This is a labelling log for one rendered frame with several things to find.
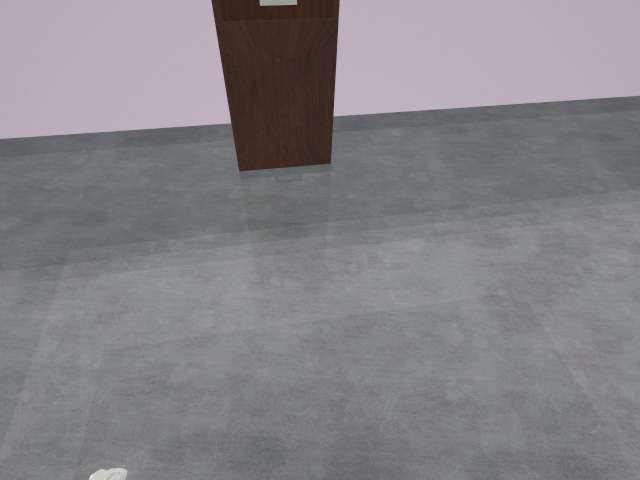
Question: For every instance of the cabinet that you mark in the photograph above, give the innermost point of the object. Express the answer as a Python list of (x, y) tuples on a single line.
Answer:
[(280, 83)]

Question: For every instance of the drawer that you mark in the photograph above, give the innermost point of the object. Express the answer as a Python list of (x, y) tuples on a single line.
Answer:
[(250, 10)]

